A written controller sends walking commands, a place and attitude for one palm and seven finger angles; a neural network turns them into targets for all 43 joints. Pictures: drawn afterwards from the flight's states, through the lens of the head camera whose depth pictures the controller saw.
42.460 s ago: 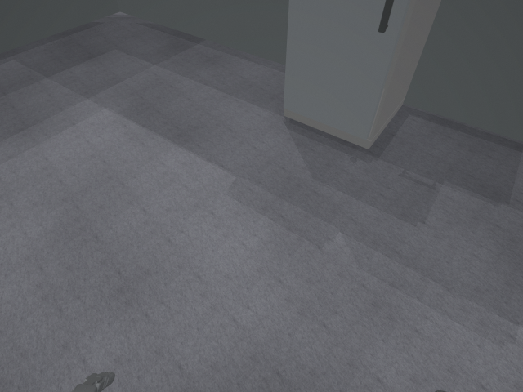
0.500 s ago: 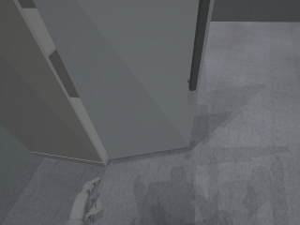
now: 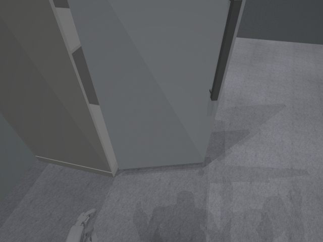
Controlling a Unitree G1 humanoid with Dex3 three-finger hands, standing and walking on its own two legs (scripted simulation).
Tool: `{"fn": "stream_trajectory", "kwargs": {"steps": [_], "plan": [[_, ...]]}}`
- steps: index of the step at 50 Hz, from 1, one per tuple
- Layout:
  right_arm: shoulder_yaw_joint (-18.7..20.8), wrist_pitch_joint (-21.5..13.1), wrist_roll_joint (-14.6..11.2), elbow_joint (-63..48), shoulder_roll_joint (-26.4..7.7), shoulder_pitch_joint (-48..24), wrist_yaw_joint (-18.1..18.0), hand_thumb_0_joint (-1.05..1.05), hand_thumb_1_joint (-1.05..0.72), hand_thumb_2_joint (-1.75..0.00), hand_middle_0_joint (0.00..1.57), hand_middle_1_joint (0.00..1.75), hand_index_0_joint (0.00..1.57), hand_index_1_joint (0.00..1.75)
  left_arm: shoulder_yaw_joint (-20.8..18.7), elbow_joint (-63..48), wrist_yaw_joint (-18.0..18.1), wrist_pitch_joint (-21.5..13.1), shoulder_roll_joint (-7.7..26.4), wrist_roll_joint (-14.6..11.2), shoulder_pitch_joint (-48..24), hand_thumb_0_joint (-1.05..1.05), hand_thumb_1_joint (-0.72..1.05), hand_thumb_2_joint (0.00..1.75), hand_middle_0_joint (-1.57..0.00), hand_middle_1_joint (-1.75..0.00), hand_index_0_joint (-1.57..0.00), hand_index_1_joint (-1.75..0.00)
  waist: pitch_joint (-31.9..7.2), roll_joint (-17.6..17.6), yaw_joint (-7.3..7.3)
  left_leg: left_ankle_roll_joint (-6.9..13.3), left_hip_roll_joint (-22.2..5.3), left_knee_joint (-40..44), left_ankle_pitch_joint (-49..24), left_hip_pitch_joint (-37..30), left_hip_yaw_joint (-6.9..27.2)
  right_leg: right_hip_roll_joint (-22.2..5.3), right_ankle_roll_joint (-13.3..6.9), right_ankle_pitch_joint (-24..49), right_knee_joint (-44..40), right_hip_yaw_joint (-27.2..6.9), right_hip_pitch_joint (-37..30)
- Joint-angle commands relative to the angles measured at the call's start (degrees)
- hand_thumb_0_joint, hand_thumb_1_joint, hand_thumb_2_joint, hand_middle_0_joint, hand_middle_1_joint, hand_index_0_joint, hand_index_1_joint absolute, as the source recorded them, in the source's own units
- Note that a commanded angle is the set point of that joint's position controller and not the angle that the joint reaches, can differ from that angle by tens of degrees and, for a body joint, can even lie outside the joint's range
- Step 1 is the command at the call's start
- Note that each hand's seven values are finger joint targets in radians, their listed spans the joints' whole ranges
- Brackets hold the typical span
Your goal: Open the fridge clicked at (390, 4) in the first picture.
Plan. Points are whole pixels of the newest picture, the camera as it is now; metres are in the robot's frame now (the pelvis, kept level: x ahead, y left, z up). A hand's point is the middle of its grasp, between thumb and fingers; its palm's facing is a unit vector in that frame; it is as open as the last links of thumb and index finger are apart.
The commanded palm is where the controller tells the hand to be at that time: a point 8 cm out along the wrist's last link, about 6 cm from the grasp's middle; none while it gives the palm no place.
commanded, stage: stop stepping back and stand still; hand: right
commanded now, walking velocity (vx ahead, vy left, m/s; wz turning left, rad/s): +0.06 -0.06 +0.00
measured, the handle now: (221, 55) +0.75 -0.16 +0.13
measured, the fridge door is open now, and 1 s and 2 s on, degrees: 71 71 71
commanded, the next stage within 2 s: let the arm hang, fingers relaxed in 0.04 s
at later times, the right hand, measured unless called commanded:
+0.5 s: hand out of the picture +0.07 -0.17 -0.16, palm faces +0.10 +0.98 -0.20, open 6.9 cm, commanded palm none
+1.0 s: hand out of the picture +0.02 -0.23 -0.15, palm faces +0.05 +0.97 -0.24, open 7.4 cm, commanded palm none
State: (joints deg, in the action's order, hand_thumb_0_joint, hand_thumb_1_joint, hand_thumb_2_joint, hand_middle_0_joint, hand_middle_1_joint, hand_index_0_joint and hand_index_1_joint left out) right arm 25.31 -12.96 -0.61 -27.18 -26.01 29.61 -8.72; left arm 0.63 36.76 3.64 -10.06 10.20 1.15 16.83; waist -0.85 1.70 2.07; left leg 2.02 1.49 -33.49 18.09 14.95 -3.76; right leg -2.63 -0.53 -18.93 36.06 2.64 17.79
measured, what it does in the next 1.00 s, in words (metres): steps on the spot: right foot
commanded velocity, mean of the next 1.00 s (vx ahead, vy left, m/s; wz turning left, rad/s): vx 0.00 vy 0.00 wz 0.00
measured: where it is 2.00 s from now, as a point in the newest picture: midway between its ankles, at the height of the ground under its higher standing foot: outside the picture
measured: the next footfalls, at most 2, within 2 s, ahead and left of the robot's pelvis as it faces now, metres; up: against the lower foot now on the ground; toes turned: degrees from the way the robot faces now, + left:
right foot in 0.62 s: +0.00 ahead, -0.10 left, +0.00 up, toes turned -4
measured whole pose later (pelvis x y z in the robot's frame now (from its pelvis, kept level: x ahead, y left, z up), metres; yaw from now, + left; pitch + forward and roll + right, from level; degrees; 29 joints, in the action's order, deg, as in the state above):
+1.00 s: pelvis -0.02 -0.02 +0.02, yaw -3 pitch -2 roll +0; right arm 0.7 0.5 1.2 64.0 -13.8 10.3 -0.4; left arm -0.3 63.3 1.3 0.1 12.0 1.6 13.2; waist 0.9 0.2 0.1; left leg 0.6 1.0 -21.0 8.2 11.1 0.0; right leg 2.8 -3.5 -13.6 22.0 2.0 6.8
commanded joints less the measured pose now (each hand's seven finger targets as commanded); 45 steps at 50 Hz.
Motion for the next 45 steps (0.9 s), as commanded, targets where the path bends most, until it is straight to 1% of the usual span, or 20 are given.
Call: {"fn": "stream_trajectory", "kwargs": {"steps": [1, 4, 6, 7, 8, 10, 11, 12, 15, 16, 17, 18, 19, 21, 24, 26, 29, 32, 37, 45], "plan": [[6.1, -3.1, -1.1, -7.8, -8.3, -4.4, -0.5, 0.00, -0.90, -0.90, 0.20, 0.30, 0.20, 0.30, -4.4, -8.2, 0.0, -1.0, 8.9, -0.6, -7.4, 0.00, 0.90, 0.90, -0.20, -0.30, -0.20, -0.30, 1.4, 9.3, -2.65, 10.2, -21.1, 24.2, 15.1, -3.1, 34.1, 1.9, -0.2, -7.9, 24.6, -2.2, 18.0], [5.8, -3.9, -1.1, -6.0, -7.3, -3.4, -0.6, 0.00, -0.90, -0.90, 0.20, 0.30, 0.20, 0.30, -2.9, -6.9, -0.3, -0.7, 7.6, -0.6, -6.1, 0.00, 0.90, 0.90, -0.20, -0.30, -0.20, -0.30, 0.0, 4.0, -1.53, 9.5, -17.7, 16.7, -5.9, -3.5, 22.1, -1.0, 0.0, -3.8, 15.4, -3.3, 12.7], [4.7, -4.4, -0.7, -6.6, -7.2, -6.8, -0.9, 0.00, -0.90, -0.90, 0.20, 0.30, 0.20, 0.30, -1.9, -6.7, 0.4, -0.7, 6.7, -0.3, -7.7, 0.00, 0.90, 0.90, -0.20, -0.30, -0.20, -0.30, -0.8, 5.1, -1.92, 6.9, -14.2, 14.0, -9.5, -0.7, 13.9, -0.1, -0.8, 0.0, 3.4, -0.4, 3.7], [-17.5, 6.5, 4.2, 32.9, 5.0, -10.3, 5.5, 0.00, -0.90, -0.90, 0.20, 0.30, 0.20, 0.30, -4.6, 5.9, -5.4, -2.0, 12.1, 0.0, -7.5, 0.00, 0.90, 0.90, -0.20, -0.30, -0.20, -0.30, 0.3, 2.1, 3.35, 5.0, -15.7, 2.2, -26.0, 1.0, 0.4, -2.4, 0.0, 4.7, -1.1, 0.2, 4.7], [-16.7, 11.3, 3.0, 34.5, 4.3, -8.1, 7.6, 0.00, -0.90, -0.90, 0.20, 0.30, 0.20, 0.30, -4.7, 4.3, -5.2, 3.5, 12.0, -0.9, -2.8, 0.00, 0.90, 0.90, -0.20, -0.30, -0.20, -0.30, -1.4, -2.1, 1.89, 1.9, -10.2, -2.7, -22.9, 7.1, 2.8, -1.0, 0.6, 20.6, -1.1, -1.9, -3.7], [-19.0, 13.4, 1.9, 35.8, 9.8, -4.1, 7.8, 0.00, -0.90, -0.90, 0.20, 0.30, 0.20, 0.30, -4.3, 0.9, -4.1, 5.4, 13.7, -0.5, -4.2, 0.00, 0.90, 0.90, -0.20, -0.30, -0.20, -0.30, -4.5, -13.9, -0.68, -2.9, -3.3, -19.6, 7.5, 13.2, 0.3, -15.8, -8.7, 39.6, -9.1, -20.1, -4.0], [-19.7, 13.8, 2.2, 37.4, 8.5, -6.9, 7.6, 0.00, -0.90, -0.90, 0.20, 0.30, 0.20, 0.30, -4.1, 0.4, -3.8, 6.8, 14.0, 0.4, -4.1, 0.00, 0.90, 0.90, -0.20, -0.30, -0.20, -0.30, -4.0, -9.7, 0.27, -2.8, -2.1, -26.6, 19.0, 13.4, 3.0, -18.4, -12.3, 36.4, -12.5, -21.9, -2.2], [-20.5, 13.6, 2.2, 39.0, 7.7, -10.6, 7.7, 0.00, -0.90, -0.90, 0.20, 0.30, 0.20, 0.30, -3.7, -0.2, -3.4, 7.2, 14.3, 1.2, -4.6, 0.00, 0.90, 0.90, -0.20, -0.30, -0.20, -0.30, -2.3, -2.6, 0.12, -2.8, -2.2, -27.6, 18.3, 13.4, 6.3, -18.1, -13.5, 34.8, -12.8, -23.5, 0.2], [-20.7, 12.8, 1.8, 50.0, 6.3, -12.7, 8.0, 0.00, -0.90, -0.90, 0.20, 0.30, 0.20, 0.30, -3.4, 1.8, -2.6, 7.5, 14.9, 2.2, -7.2, 0.00, 0.90, 0.90, -0.20, -0.30, -0.20, -0.30, -6.0, -2.6, -2.14, -2.7, -2.9, -12.2, 7.8, 6.4, 5.5, -13.9, -11.1, 48.3, -7.1, -17.5, -4.5], [-20.7, 12.7, 1.9, 54.3, 5.1, -10.3, 7.9, 0.00, -0.90, -0.90, 0.20, 0.30, 0.20, 0.30, -3.4, 2.4, -2.6, 8.2, 14.7, 1.4, -9.3, 0.00, 0.90, 0.90, -0.20, -0.30, -0.20, -0.30, -7.4, -1.4, -4.09, -2.6, -3.0, -3.1, -3.3, -2.0, 5.5, -10.2, -7.8, 40.3, -4.0, -12.5, -1.4], [-20.4, 12.1, 2.3, 57.9, 1.6, -8.5, 7.8, 0.00, -0.90, -0.90, 0.20, 0.30, 0.20, 0.30, -3.0, 2.5, -2.6, 8.7, 12.5, 0.4, -10.3, 0.00, 0.90, 0.90, -0.20, -0.30, -0.20, -0.30, -8.2, 5.6, -4.70, -2.0, -7.5, 5.4, -18.6, -7.4, 13.3, -2.6, -2.9, 21.8, 1.9, -6.5, 3.6], [-20.7, 11.8, 2.5, 61.1, -0.2, -8.7, 7.7, 0.00, -0.90, -0.90, 0.20, 0.30, 0.20, 0.30, -2.7, 3.0, -2.9, 9.6, 7.9, -0.3, -9.1, 0.00, 0.90, 0.90, -0.20, -0.30, -0.20, -0.30, -6.3, 12.1, -3.20, 0.5, -17.4, 12.1, -22.8, -6.7, 26.2, 3.2, 0.5, -0.8, 6.3, -2.6, 9.3], [-21.5, 11.9, 2.5, 63.4, -0.8, -11.5, 7.9, 0.00, -0.90, -0.90, 0.20, 0.30, 0.20, 0.30, -2.8, 4.3, -3.1, 10.6, 7.7, -0.2, -8.5, 0.00, 0.90, 0.90, -0.20, -0.30, -0.20, -0.30, -3.4, 8.7, -2.55, 4.5, -21.1, 16.6, -15.2, -0.9, 28.8, 3.7, 0.8, -12.0, 11.1, -3.4, 7.2], [-21.8, 11.8, 2.5, 67.3, 1.8, -16.4, 7.6, 0.00, -0.90, -0.90, 0.20, 0.30, 0.20, 0.30, -3.7, 8.3, -3.0, 11.7, 9.1, 0.2, -7.6, 0.00, 0.90, 0.90, -0.20, -0.30, -0.20, -0.30, 2.1, 5.0, -1.45, 4.2, -17.0, 19.7, -7.6, 2.7, 28.5, 3.2, 0.2, -7.8, 17.4, -5.4, 7.7], [-20.3, 10.9, 2.8, 71.6, 5.0, -15.6, 6.7, 0.00, -0.90, -0.90, 0.20, 0.30, 0.20, 0.30, -4.2, 11.3, -2.4, 11.2, 7.4, 0.3, -4.5, 0.00, 0.90, 0.90, -0.20, -0.30, -0.20, -0.30, -2.4, -2.5, -0.97, 7.7, -16.0, 14.0, -29.8, -8.0, 23.5, 2.2, 0.3, -7.8, 14.8, -4.7, 7.7], [-20.7, 11.1, 2.6, 74.7, 4.9, -14.8, 6.5, 0.00, -0.90, -0.90, 0.20, 0.30, 0.20, 0.30, -3.7, 13.0, -2.3, 11.2, 5.7, -0.1, -3.4, 0.00, 0.90, 0.90, -0.20, -0.30, -0.20, -0.30, -5.4, -2.0, -1.39, 9.3, -15.2, 11.9, -34.4, -13.0, 19.5, 2.1, 0.3, -8.1, 5.8, -3.6, 4.6], [-21.0, 11.1, 1.7, 78.5, 4.5, -16.5, 6.6, 0.00, -0.90, -0.90, 0.20, 0.30, 0.20, 0.30, -3.7, 16.2, -2.0, 10.3, 6.3, -0.6, 0.1, 0.00, 0.90, 0.90, -0.20, -0.30, -0.20, -0.30, -6.5, 2.9, -0.23, 5.3, -11.9, 9.9, -33.6, -13.4, 15.1, 2.1, -0.3, 4.6, -12.5, -3.6, -4.7], [-22.0, 11.2, 1.2, 81.3, 6.5, -15.4, 7.0, 0.00, -0.90, -0.90, 0.20, 0.30, 0.20, 0.30, -3.9, 17.3, -1.1, 9.3, 10.5, -0.1, -2.9, 0.00, 0.90, 0.90, -0.20, -0.30, -0.20, -0.30, -6.7, -3.3, -2.49, 0.3, -5.4, 10.1, -22.9, -7.0, 9.4, -6.3, -3.6, 24.0, -12.5, -9.2, -12.3], [-22.7, 12.2, 1.5, 85.5, 4.8, -18.2, 7.5, 0.00, -0.90, -0.90, 0.20, 0.30, 0.20, 0.30, -2.9, 20.8, -1.4, 9.9, 10.4, 0.1, -4.2, 0.00, 0.90, 0.90, -0.20, -0.30, -0.20, -0.30, 1.7, -7.0, -2.50, 0.9, -5.3, 15.0, -11.0, -7.7, 9.8, -4.7, -2.7, 7.3, -18.5, -8.9, -4.4], [-23.4, 12.6, 1.7, 88.9, 5.0, -19.1, 7.8, 0.00, -0.90, -0.90, 0.20, 0.30, 0.20, 0.30, -2.8, 23.6, -1.7, 9.6, 11.3, 0.4, -3.6, 0.00, 0.90, 0.90, -0.20, -0.30, -0.20, -0.30, 6.7, -2.7, -2.44, 0.5, -5.2, 15.5, -5.2, -5.8, 8.9, -4.5, -3.1, -3.9, -24.1, -10.4, -1.0]]}}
